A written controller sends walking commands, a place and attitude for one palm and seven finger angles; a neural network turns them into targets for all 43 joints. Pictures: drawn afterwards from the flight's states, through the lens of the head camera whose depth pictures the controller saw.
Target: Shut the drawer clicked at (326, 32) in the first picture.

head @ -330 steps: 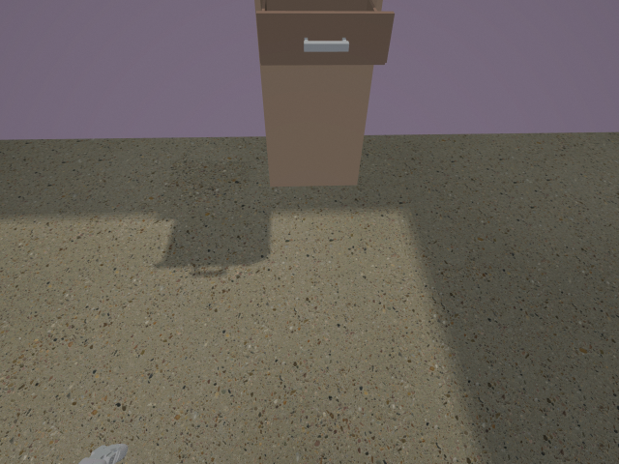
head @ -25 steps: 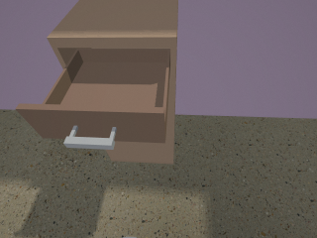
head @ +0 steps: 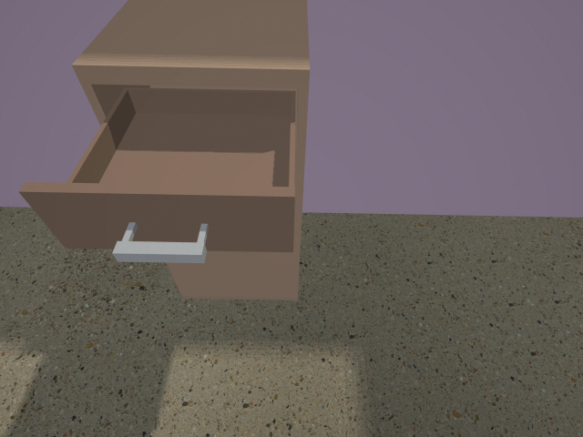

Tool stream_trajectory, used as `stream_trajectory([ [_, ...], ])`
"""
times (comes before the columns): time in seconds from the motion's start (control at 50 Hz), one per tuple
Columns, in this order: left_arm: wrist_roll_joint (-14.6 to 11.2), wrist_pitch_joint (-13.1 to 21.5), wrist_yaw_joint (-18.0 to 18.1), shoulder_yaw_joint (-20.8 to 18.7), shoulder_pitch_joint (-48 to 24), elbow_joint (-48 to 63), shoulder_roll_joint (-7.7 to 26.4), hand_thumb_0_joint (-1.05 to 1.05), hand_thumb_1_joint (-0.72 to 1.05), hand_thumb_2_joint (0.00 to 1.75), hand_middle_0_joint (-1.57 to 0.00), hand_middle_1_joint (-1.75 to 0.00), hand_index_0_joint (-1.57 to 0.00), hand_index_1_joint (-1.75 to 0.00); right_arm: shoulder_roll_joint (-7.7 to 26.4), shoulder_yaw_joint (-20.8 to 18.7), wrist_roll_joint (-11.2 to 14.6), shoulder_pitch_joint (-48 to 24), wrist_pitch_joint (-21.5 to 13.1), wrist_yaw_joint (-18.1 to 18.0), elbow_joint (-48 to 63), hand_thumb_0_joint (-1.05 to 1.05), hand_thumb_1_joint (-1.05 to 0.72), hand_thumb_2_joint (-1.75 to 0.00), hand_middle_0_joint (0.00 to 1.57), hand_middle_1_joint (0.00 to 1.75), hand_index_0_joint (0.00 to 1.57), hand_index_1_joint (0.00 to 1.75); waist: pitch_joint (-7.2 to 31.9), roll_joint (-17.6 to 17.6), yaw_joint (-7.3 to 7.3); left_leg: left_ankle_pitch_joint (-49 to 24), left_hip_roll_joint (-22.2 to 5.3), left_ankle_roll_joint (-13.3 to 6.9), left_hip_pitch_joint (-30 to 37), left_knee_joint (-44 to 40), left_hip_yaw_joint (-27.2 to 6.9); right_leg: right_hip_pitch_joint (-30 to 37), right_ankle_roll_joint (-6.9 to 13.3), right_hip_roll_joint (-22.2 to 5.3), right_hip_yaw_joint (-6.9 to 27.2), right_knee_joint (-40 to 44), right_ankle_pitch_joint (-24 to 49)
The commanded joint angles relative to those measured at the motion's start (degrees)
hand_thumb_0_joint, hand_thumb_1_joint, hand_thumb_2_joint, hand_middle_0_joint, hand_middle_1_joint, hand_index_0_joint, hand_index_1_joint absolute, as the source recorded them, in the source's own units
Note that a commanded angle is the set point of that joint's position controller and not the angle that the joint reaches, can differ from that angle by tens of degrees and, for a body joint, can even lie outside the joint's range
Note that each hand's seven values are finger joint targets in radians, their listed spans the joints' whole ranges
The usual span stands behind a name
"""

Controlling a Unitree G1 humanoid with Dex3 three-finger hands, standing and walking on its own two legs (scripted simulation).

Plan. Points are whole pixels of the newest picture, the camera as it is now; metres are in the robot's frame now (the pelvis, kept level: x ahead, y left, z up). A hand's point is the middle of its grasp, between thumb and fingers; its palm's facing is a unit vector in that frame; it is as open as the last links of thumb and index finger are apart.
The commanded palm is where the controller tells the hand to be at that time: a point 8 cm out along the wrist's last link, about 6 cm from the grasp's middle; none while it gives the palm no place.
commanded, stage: look again from close up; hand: left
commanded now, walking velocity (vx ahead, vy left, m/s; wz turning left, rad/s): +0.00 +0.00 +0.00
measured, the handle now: (164, 240) +0.38 +0.21 +0.04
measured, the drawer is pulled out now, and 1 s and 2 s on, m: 0.29 0.29 0.29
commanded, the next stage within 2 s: shuffle to correct the standing spot in 0.54 s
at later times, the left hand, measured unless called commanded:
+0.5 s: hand out of the picture +0.05 +0.11 -0.17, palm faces +0.06 -0.96 -0.26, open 7.2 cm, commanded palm none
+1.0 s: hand out of the picture -0.01 +0.11 -0.17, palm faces +0.15 -0.97 -0.20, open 7.4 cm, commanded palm none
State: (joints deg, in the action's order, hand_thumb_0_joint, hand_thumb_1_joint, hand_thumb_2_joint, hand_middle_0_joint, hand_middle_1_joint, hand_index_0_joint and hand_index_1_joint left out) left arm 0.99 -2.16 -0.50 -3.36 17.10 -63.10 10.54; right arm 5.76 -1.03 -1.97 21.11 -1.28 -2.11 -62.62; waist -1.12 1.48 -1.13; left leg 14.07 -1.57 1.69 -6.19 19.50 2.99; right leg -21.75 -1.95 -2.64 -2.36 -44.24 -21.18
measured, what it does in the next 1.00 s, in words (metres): steps on the spot: right foot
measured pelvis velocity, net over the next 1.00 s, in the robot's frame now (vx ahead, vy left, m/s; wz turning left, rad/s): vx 0.03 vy -0.05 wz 0.03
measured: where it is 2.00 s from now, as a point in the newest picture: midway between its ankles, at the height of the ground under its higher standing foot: outside the picture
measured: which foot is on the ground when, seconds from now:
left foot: down 0.00-0.74, up 0.76-1.00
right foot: up 0.00-0.04, down 0.06-1.00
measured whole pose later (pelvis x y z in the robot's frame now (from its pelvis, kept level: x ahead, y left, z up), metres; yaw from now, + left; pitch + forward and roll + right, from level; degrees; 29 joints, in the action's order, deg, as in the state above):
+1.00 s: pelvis +0.03 -0.05 +0.00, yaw +2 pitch -2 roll +1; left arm 1.3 1.3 1.4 -2.3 21.0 -63.2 6.9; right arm 9.4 -1.0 -1.0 16.6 1.7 -0.4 -62.2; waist -2.1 -0.4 2.5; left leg 21.4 -1.4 0.4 -19.7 42.5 3.1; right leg -5.9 4.9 1.4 -5.2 -22.3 -15.1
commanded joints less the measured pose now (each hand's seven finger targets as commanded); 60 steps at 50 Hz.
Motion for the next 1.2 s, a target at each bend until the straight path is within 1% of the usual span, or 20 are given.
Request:
stream_trajectory([
  [0.0, 0.02, 3.57, 3.19, 1.34, 7.61, -2.06, 3.24, 0.0, 0.9, 0.9, -0.2, -0.3, -0.2, -0.3, 12.84, -2.13, 1.54, -7.04, -1.23, 0.47, 3.22, 0.0, -0.9, -0.9, 0.2, 0.3, 0.2, 0.3, -1.68, -7.59, 5.97, -12.21, -10.44, -4.16, -14.11, 12.51, -1.6, 13.56, 3.81, -3.83, 4.89, 15.35, 14.27],
  [0.02, 0.33, 4.47, 2.81, 0.44, 10.79, -0.22, 7.73, 0.0, 0.9, 0.9, -0.2, -0.3, -0.2, -0.3, 5.03, -0.96, 0.85, -6.72, -0.57, 1.33, 6.69, 0.0, -0.9, -0.9, 0.2, 0.3, 0.2, 0.3, -1.95, 10.36, 5.78, 12.82, -0.85, -2.19, -19.26, 20.23, 0.91, 10.62, 4.73, -9.12, 15.16, 26.27, 7.99],
  [0.04, 0.56, 5.07, 2.98, 0.71, 8.02, 1.29, 6.98, 0.0, 0.9, 0.9, -0.2, -0.3, -0.2, -0.3, 4.2, -0.63, 0.6, -3.29, -0.29, 1.47, 6.97, 0.0, -0.9, -0.9, 0.2, 0.3, 0.2, 0.3, 0.17, 7.55, 2.49, 16.33, -0.65, -2.27, -18.05, 26.63, -0.8, 10.48, 9.21, -13.93, 18.33, 27.16, 15.42],
  [0.08, 0.76, 5.46, 3.23, 0.76, 2.85, 2.56, 7.09, 0.0, 0.9, 0.9, -0.2, -0.3, -0.2, -0.3, 2.08, -0.19, 0.9, 1.99, 0.0, 1.86, 5.17, 0.0, -0.9, -0.9, 0.2, 0.3, 0.2, 0.3, 7.83, -0.89, -0.82, 14.1, -0.02, -1.84, -13.28, 25.32, 0.44, 15.71, 11.53, -10.52, 10.21, 21.82, 33.53],
  [0.1, 0.41, 5.96, 3.5, 0.27, 2.73, 2.11, 6.62, 0.0, 0.9, 0.9, -0.2, -0.3, -0.2, -0.3, 2.55, 0.08, 1.13, 2.83, -0.11, 1.8, 4.0, 0.0, -0.9, -0.9, 0.2, 0.3, 0.2, 0.3, 10.62, 12.51, -0.49, 12.28, -0.69, -1.95, -13.91, 23.76, -0.1, 19.47, 11.01, -9.44, 9.98, 18.27, 41.71],
  [0.12, 0.01, 5.85, 3.75, 0.71, 1.21, 2.09, 4.83, 0.0, 0.9, 0.9, -0.2, -0.3, -0.2, -0.3, 4.18, 0.06, 1.26, 3.27, -0.13, 1.51, 3.65, 0.0, -0.9, -0.9, 0.2, 0.3, 0.2, 0.3, 10.22, 17.11, -0.76, 9.74, -1.13, -2.01, -13.04, 21.98, -0.22, 19.28, 10.75, -9.15, 7.31, 17.44, 42.68],
  [0.14, -0.3, 5.37, 3.9, 1.18, -0.31, 2.24, 3.27, 0.0, 0.9, 0.9, -0.2, -0.3, -0.2, -0.3, 4.17, 0.19, 1.31, 3.99, -0.1, 1.15, 3.24, 0.0, -0.9, -0.9, 0.2, 0.3, 0.2, 0.3, 8.57, 15.05, -1.31, 6.58, -1.19, -1.94, -8.82, 17.13, -0.15, 15.63, 10.22, -8.5, 6.33, 17.45, 36.94],
  [0.18, -0.41, 4.15, 3.56, 1.67, -1.97, 2.79, 2.3, 0.0, 0.9, 0.9, -0.2, -0.3, -0.2, -0.3, 3.43, 0.65, 0.96, 4.82, -0.24, 1.04, 0.95, 0.0, -0.9, -0.9, 0.2, 0.3, 0.2, 0.3, 0.97, -1.34, -1.49, -2.43, -1.64, -1.82, -2.52, 7.52, -1.14, 6.05, 7.77, -5.47, 5.14, 16.12, 17.02],
  [0.2, -0.58, 3.66, 3.32, 1.88, -1.36, 3.1, 1.4, 0.0, 0.9, 0.9, -0.2, -0.3, -0.2, -0.3, 5.14, 0.61, 0.54, 4.37, -0.53, 0.93, 0.97, 0.0, -0.9, -0.9, 0.2, 0.3, 0.2, 0.3, -2.59, -10.33, -0.66, -8.33, -5.62, -3.41, -5.67, 5.0, -5.74, 4.16, 6.02, -2.15, 3.8, 14.51, 9.85],
  [0.24, -0.4, 3.39, 3.17, 2.18, -0.42, 2.81, 1.0, 0.0, 0.9, 0.9, -0.2, -0.3, -0.2, -0.3, 5.84, 0.85, 0.46, 0.44, -0.1, 0.57, 1.86, 0.0, -0.9, -0.9, 0.2, 0.3, 0.2, 0.3, -7.77, -14.18, 1.34, -9.22, -7.36, -5.63, -12.98, 1.93, -8.02, 7.95, 4.96, -0.07, 2.53, 16.16, 6.27],
  [0.36, -0.6, 4.97, 2.89, 2.43, 1.95, 0.93, 3.34, 0.0, 0.9, 0.9, -0.2, -0.3, -0.2, -0.3, 5.32, 1.03, 1.15, 1.74, 0.22, -0.02, 0.58, 0.0, -0.9, -0.9, 0.2, 0.3, 0.2, 0.3, -1.85, 2.32, -0.2, -7.19, -3.64, -2.28, -4.09, 6.31, -2.1, 11.6, 5.84, -4.87, 6.85, 21.26, 29.89],
  [0.46, -0.67, 5.02, 3.22, 2.1, 2.77, 0.86, 4.44, 0.0, 0.9, 0.9, -0.2, -0.3, -0.2, -0.3, 5.89, 1.07, 1.4, 0.93, 0.39, -0.16, 0.15, 0.0, -0.9, -0.9, 0.2, 0.3, 0.2, 0.3, 0.31, 2.34, 0.05, -5.57, -3.15, -1.51, -3.8, 5.54, -1.0, 16.37, 4.82, -5.92, 7.1, 21.56, 41.09],
  [0.7, -0.22, 4.6, 3.37, 1.27, 5.03, 0.65, 5.29, 0.0, 0.9, 0.9, -0.2, -0.3, -0.2, -0.3, 6.07, 0.99, 1.32, 0.86, 1.39, -0.18, -1.26, 0.0, -0.9, -0.9, 0.2, 0.3, 0.2, 0.3, -3.32, 0.44, 1.51, 3.73, -1.7, -1.37, -7.5, 7.83, 0.64, 16.83, 4.49, -8.35, 11.63, 28.59, 25.46],
  [0.8, 0.51, 4.26, 3.38, -0.01, 7.93, 1.04, 5.94, 0.0, 0.9, 0.9, -0.2, -0.3, -0.2, -0.3, 6.41, 0.19, 1.11, -2.4, 1.88, 0.34, 1.16, 0.0, -0.9, -0.9, 0.2, 0.3, 0.2, 0.3, -6.26, 1.74, 3.82, 12.31, -2.03, -1.91, -18.97, 21.56, -1.6, 18.14, 12.13, -16.1, 19.92, 32.02, 19.29],
  [0.88, 0.42, 4.42, 3.13, -0.7, 6.71, 2.21, 6.32, 0.0, 0.9, 0.9, -0.2, -0.3, -0.2, -0.3, 6.19, -0.3, 1.15, -3.45, 1.8, 1.35, 2.81, 0.0, -0.9, -0.9, 0.2, 0.3, 0.2, 0.3, -4.11, 1.2, 3.41, 9.46, -1.88, -1.38, -20.7, 24.47, -1.81, 18.8, 15.47, -16.2, 15.82, 30.84, 21.33],
  [1.02, 0.66, 3.85, 2.51, -1.64, 4.16, 3.68, 7.93, 0.0, 0.9, 0.9, -0.2, -0.3, -0.2, -0.3, 6.22, -0.96, 0.98, -5.2, 2.02, 2.48, 5.63, 0.0, -0.9, -0.9, 0.2, 0.3, 0.2, 0.3, -6.59, 3.83, 2.73, 3.71, -1.34, -1.19, -15.62, 19.73, -1.07, 8.35, 12.5, -15.53, 11.86, 31.34, 5.7],
  [1.1, 0.73, 2.92, 2.18, -1.62, 2.94, 4.04, 7.68, 0.0, 0.9, 0.9, -0.2, -0.3, -0.2, -0.3, 6.69, -1.0, 0.72, 0.44, 1.11, 2.26, 4.4, 0.0, -0.9, -0.9, 0.2, 0.3, 0.2, 0.3, -5.44, 1.61, 0.24, -0.58, 0.77, -1.11, -1.74, 8.95, 2.08, -0.29, 8.89, -10.6, 6.63, 22.79, -2.95],
  [1.12, 0.83, 2.58, 2.08, -1.28, 3.05, 4.36, 6.33, 0.0, 0.9, 0.9, -0.2, -0.3, -0.2, -0.3, 8.12, -1.19, 0.56, 3.71, 0.72, 1.96, 3.68, 0.0, -0.9, -0.9, 0.2, 0.3, 0.2, 0.3, -3.92, -3.54, -1.05, 1.76, -0.79, -1.76, 1.47, 6.08, 0.47, -1.86, 7.83, -7.66, 3.98, 16.33, -5.24],
  [1.16, 0.75, 2.13, 1.88, 0.11, 4.02, 6.35, 0.86, 0.0, 0.9, 0.9, -0.2, -0.3, -0.2, -0.3, 13.9, -2.16, -0.25, 8.68, 0.68, 1.31, 3.66, 0.0, -0.9, -0.9, 0.2, 0.3, 0.2, 0.3, -2.61, -20.09, -1.53, 6.92, -16.7, -10.54, 0.33, -7.84, -23.38, -9.69, 3.87, 3.02, -5.02, -7.31, -16.9],
  [1.18, 0.84, 2.09, 1.94, 0.58, 3.08, 7.54, 0.35, 0.0, 0.9, 0.9, -0.2, -0.3, -0.2, -0.3, 14.08, -2.21, -0.04, 7.48, 0.88, 1.01, 4.42, 0.0, -0.9, -0.9, 0.2, 0.3, 0.2, 0.3, -5.57, -13.4, -1.34, 9.75, -19.82, -13.79, -5.32, -10.02, -26.98, -10.3, 4.4, 1.34, -1.29, -13.1, -15.58],
])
